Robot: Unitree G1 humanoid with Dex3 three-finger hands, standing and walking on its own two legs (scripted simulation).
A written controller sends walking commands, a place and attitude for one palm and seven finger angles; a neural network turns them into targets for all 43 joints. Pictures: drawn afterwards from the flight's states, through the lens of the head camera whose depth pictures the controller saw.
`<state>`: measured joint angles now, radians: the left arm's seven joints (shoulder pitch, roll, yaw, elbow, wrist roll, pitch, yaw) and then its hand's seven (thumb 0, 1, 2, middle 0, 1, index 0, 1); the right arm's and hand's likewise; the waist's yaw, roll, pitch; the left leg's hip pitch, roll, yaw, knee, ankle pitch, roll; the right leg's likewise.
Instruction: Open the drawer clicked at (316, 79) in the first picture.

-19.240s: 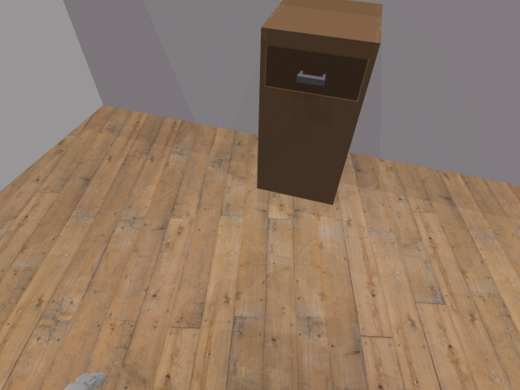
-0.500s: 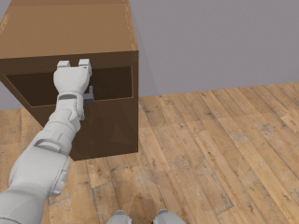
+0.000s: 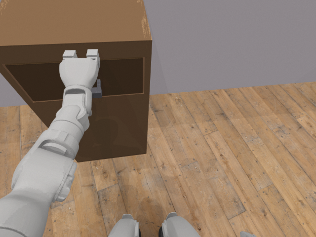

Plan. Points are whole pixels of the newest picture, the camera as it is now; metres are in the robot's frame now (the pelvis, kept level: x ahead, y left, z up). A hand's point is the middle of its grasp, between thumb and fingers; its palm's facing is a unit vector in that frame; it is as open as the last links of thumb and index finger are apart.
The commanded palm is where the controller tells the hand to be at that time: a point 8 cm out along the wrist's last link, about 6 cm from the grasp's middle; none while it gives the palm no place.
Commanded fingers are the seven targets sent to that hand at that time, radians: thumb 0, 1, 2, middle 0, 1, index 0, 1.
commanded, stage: lower the fingers behind the handle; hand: left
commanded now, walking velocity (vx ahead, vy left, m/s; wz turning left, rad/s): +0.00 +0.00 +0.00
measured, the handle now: (84, 88) +0.55 +0.19 -0.01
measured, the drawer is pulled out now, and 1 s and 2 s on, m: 0.00 0.00 0.00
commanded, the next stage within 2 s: lift the fingers back up to retry in 0.62 s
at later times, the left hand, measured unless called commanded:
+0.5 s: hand (85, 84) +0.51 +0.17 +0.05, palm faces +0.11 +0.03 -0.99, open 13.7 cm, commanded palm +0.49 +0.21 +0.00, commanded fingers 0.00 -0.50 0.30 -0.30 -1.20 -0.30 -1.20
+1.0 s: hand (85, 84) +0.51 +0.17 +0.05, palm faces +0.06 +0.03 -1.00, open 13.6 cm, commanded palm +0.50 +0.21 +0.04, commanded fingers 0.00 -0.50 0.30 -0.30 -1.20 -0.30 -1.20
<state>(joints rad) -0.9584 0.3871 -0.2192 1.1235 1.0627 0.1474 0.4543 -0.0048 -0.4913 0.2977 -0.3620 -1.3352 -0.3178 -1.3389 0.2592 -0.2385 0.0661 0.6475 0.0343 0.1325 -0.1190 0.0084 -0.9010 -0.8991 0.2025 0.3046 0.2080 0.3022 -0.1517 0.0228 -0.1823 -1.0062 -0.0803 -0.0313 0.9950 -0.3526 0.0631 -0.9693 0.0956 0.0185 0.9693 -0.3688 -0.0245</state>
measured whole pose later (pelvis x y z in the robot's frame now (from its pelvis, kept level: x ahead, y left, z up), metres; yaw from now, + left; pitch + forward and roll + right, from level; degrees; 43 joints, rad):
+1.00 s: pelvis -0.01 +0.00 +0.00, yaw -1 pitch +20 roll -2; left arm -0.98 0.41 -0.22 1.12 1.04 0.19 0.39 0.00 -0.49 0.30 -0.35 -1.31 -0.30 -1.36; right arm 0.27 -0.24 0.07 0.63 0.05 0.15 -0.14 0.01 -0.90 -0.90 0.20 0.30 0.21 0.30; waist -0.16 0.03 -0.17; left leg -1.02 -0.07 -0.01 1.02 -0.35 0.07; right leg -0.99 0.07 0.00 0.99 -0.36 -0.02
